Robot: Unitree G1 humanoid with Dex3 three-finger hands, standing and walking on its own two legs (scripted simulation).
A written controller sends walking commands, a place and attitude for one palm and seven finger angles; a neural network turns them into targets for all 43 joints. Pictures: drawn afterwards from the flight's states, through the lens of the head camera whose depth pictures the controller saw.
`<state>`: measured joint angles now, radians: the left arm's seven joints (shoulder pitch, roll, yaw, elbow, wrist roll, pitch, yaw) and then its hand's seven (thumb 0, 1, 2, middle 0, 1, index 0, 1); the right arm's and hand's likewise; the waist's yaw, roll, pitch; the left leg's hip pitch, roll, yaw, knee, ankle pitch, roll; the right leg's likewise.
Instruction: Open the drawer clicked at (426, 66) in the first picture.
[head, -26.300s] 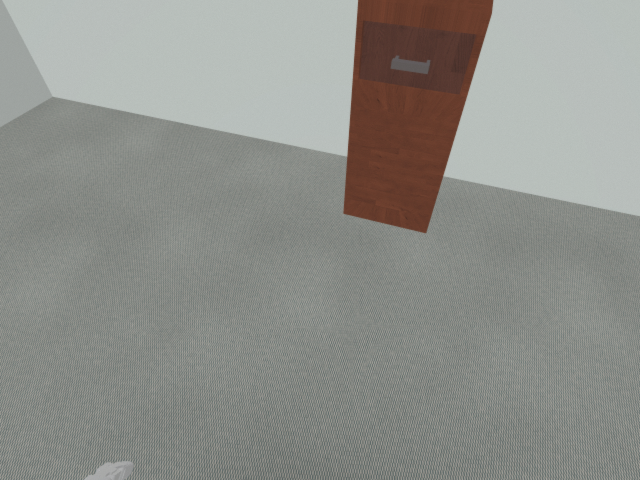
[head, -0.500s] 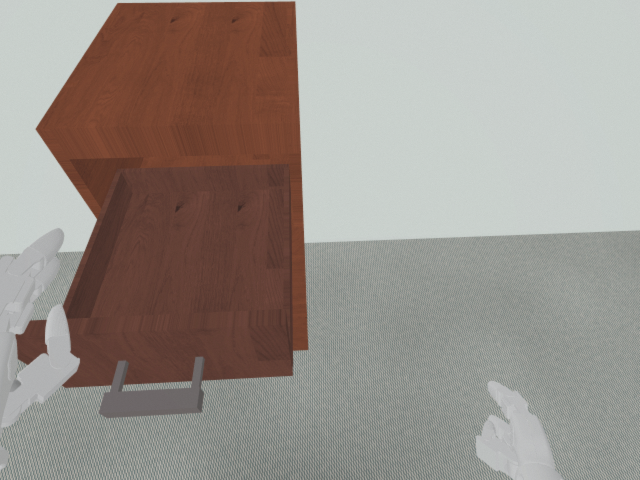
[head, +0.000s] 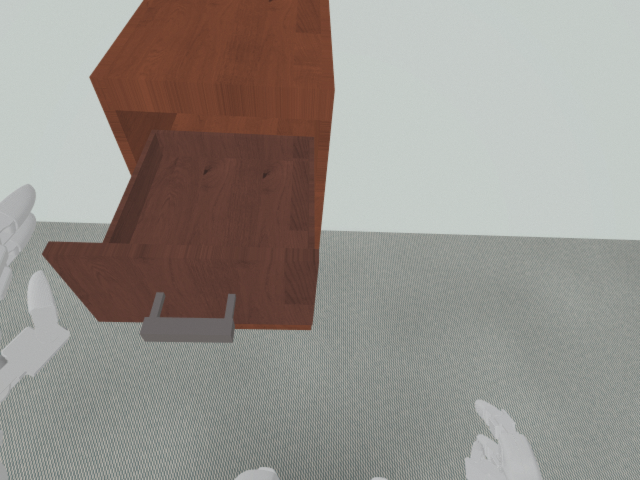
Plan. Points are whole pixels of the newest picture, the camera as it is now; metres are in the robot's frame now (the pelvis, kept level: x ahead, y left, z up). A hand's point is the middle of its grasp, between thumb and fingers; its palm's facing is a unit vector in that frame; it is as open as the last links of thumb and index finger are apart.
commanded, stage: step back with the hand held close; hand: left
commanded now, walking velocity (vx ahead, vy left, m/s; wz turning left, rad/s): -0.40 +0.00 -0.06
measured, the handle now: (192, 315) +0.32 +0.20 -0.02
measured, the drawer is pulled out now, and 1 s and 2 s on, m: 0.30 0.30 0.30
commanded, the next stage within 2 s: stop stepping back and stand still in 0.26 s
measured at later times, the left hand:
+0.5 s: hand out of the picture +0.08 +0.17 +0.17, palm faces +0.26 -0.78 -0.56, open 7.4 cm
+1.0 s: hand out of the picture +0.00 +0.20 +0.16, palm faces +0.41 -0.80 -0.43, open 7.4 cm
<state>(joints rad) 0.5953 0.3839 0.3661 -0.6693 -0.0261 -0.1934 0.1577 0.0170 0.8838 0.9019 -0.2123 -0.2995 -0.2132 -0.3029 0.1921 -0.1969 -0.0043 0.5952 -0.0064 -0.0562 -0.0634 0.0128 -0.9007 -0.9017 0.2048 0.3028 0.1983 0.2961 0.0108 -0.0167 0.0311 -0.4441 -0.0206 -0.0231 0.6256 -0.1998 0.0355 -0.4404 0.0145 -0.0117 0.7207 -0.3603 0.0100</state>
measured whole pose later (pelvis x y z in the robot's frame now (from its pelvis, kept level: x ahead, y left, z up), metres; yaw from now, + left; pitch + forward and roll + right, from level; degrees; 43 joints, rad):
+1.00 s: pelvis -0.19 -0.05 +0.01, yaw +1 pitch -1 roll +1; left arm 0.59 0.35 0.34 -0.50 -0.01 -0.15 0.16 0.02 0.89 0.90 -0.21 -0.30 -0.21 -0.30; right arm 0.25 -0.18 0.02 0.62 0.00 -0.07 -0.05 0.01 -0.90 -0.90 0.20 0.30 0.20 0.30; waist -0.02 -0.01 -0.03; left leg -0.26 -0.01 0.03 0.55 -0.28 0.03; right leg -0.40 0.02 -0.05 0.86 -0.41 -0.01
